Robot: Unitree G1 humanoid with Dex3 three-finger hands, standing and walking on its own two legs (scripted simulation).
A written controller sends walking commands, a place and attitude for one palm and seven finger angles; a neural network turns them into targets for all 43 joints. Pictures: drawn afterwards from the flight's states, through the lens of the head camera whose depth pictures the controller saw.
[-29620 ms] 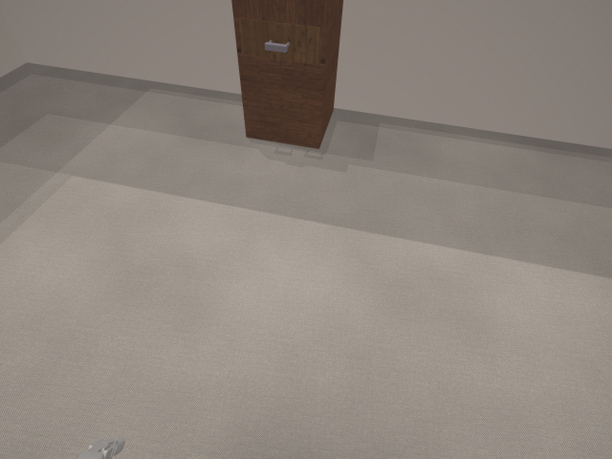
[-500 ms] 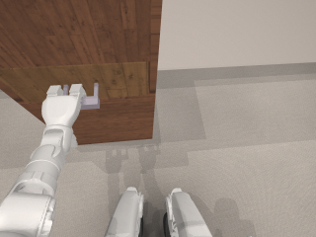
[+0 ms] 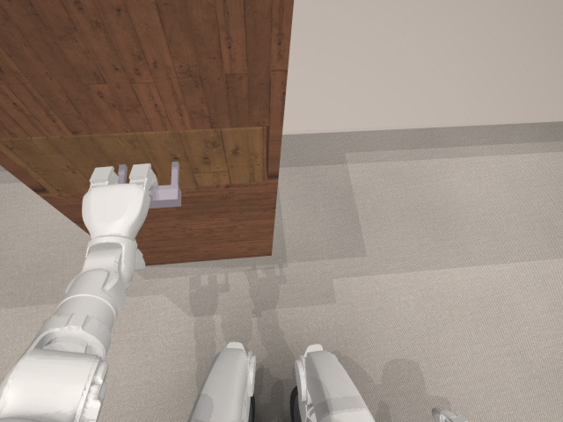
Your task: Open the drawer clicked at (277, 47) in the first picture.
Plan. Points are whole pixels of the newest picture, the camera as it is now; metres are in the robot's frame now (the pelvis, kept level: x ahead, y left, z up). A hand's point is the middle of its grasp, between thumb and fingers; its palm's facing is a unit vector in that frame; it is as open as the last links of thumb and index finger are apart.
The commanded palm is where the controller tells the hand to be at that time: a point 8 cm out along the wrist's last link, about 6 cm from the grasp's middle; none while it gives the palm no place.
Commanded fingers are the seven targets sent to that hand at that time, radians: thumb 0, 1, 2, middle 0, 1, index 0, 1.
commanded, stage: close the thumb around the handle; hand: left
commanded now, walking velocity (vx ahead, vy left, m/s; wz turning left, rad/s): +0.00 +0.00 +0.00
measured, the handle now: (148, 183) +0.47 +0.23 -0.06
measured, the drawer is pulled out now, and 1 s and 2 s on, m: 0.00 0.02 0.09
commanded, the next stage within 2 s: pull the drawer open in 0.54 s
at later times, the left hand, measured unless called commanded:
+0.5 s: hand (131, 222) +0.41 +0.25 -0.08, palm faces -0.04 -0.04 -1.00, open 6.0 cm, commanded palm +0.40 +0.23 -0.02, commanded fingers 0.00 0.90 0.90 -0.40 -1.35 -0.40 -1.35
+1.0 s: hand (131, 232) +0.39 +0.25 -0.08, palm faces -0.06 -0.07 -1.00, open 6.1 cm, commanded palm +0.36 +0.23 -0.02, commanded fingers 0.00 0.90 0.90 -0.40 -1.35 -0.40 -1.35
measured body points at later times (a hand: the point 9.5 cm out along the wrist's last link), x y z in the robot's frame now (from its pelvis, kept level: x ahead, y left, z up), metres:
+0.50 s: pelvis +0.00 +0.00 +0.00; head +0.15 +0.02 +0.42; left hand +0.41 +0.25 -0.02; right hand +0.07 -0.26 -0.14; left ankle +0.02 +0.09 -0.58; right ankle +0.02 -0.10 -0.58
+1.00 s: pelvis +0.01 +0.01 +0.01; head +0.16 +0.02 +0.44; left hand +0.39 +0.25 -0.02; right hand +0.09 -0.26 -0.13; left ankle +0.02 +0.09 -0.58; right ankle +0.02 -0.10 -0.58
